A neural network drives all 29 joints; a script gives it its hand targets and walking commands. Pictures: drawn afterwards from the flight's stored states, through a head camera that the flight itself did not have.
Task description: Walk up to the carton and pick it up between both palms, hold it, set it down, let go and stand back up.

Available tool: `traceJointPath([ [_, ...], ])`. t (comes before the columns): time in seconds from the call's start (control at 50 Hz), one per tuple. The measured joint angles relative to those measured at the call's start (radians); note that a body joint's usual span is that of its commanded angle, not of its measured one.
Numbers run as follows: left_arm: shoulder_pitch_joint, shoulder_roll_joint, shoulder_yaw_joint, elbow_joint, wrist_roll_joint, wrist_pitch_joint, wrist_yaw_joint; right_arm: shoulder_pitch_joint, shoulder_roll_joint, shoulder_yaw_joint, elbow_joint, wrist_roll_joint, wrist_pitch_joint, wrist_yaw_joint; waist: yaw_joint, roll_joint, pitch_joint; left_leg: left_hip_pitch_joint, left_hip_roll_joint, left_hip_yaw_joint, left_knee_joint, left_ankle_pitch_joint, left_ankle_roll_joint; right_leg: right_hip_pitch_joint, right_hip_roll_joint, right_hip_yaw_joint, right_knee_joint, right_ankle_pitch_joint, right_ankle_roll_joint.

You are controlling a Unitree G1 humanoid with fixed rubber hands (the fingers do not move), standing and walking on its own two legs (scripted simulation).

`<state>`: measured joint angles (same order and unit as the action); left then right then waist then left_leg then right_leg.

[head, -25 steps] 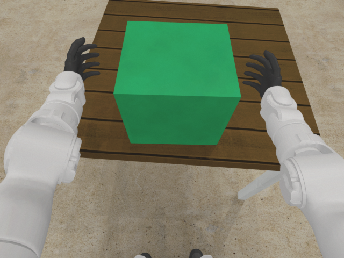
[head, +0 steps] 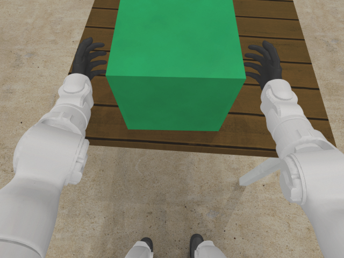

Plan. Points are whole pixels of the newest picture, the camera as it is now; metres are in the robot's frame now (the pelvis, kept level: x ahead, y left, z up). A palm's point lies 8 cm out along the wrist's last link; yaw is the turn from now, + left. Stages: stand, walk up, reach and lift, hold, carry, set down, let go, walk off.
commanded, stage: reach and lift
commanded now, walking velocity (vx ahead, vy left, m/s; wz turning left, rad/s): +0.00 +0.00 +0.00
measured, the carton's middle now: (174, 69) +0.56 +0.03 +0.02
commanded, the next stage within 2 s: none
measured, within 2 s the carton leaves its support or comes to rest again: neither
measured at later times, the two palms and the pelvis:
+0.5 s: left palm (99, 75) +0.50 +0.20 +0.06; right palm (255, 73) +0.51 -0.16 +0.07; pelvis +0.01 +0.00 +0.00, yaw +0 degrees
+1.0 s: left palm (100, 78) +0.50 +0.20 +0.05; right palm (252, 77) +0.51 -0.15 +0.06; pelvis +0.01 +0.01 +0.01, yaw -1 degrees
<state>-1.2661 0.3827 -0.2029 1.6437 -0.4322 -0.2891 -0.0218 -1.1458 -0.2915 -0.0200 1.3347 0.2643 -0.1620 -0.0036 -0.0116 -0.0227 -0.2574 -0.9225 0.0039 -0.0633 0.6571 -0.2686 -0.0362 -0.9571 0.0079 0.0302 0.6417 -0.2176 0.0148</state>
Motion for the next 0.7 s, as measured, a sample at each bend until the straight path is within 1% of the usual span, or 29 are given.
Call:
traceJointPath([
  [0.1,0.000,-0.025,0.007,0.000,0.000,-0.008,0.010,-0.013,0.000,0.000,0.000,-0.029,0.000,-0.001,0.000,0.000,-0.010,-0.010,0.000,0.000,0.004,-0.003,0.000,-0.009,0.000,0.000,0.002,-0.002,0.000],
  [0.2,0.000,-0.051,0.062,0.000,0.000,-0.016,0.013,-0.029,0.010,0.000,0.000,-0.055,0.000,-0.001,0.000,0.000,-0.013,-0.011,0.000,0.000,0.005,-0.005,0.000,-0.009,0.000,0.000,0.002,-0.004,0.000],
  [0.3,0.000,-0.076,0.111,0.000,0.002,-0.018,0.010,-0.036,0.041,0.000,0.000,-0.112,-0.002,-0.005,0.000,0.000,-0.013,-0.011,0.000,0.000,0.000,-0.005,0.000,-0.009,0.000,0.000,-0.003,-0.004,0.000],
  [0.38,0.000,-0.084,0.157,0.000,0.023,-0.018,0.024,-0.032,0.053,-0.010,0.000,-0.142,-0.013,-0.025,0.000,0.000,-0.013,-0.011,0.000,0.000,-0.005,-0.005,0.000,-0.009,0.000,0.000,-0.007,-0.004,0.000],
  [0.48,0.000,-0.084,0.207,0.000,0.071,-0.028,0.022,-0.024,0.061,-0.052,0.000,-0.197,-0.035,-0.026,0.000,0.000,-0.013,-0.011,0.001,0.000,-0.013,-0.005,0.000,-0.009,0.000,0.000,-0.015,-0.004,0.000],
  [0.54,0.000,-0.084,0.260,0.002,0.121,-0.043,0.019,-0.017,0.069,-0.100,0.000,-0.244,-0.059,-0.026,0.000,0.000,-0.013,-0.011,0.001,0.000,-0.022,-0.002,0.000,-0.009,0.000,0.000,-0.025,0.000,0.000],
  [0.58,0.000,-0.084,0.294,0.006,0.155,-0.058,0.013,-0.012,0.077,-0.151,0.000,-0.292,-0.079,-0.024,0.000,0.000,-0.013,-0.011,0.001,0.000,-0.032,0.003,0.000,-0.008,0.000,0.000,-0.037,0.006,0.000],
  [0.7,0.000,-0.084,0.422,0.026,0.280,-0.122,0.006,-0.002,0.108,-0.356,-0.001,-0.496,-0.152,-0.024,0.000,0.000,-0.008,-0.010,0.002,0.000,-0.059,0.020,0.000,-0.003,-0.001,0.000,-0.074,0.027,0.000],
])
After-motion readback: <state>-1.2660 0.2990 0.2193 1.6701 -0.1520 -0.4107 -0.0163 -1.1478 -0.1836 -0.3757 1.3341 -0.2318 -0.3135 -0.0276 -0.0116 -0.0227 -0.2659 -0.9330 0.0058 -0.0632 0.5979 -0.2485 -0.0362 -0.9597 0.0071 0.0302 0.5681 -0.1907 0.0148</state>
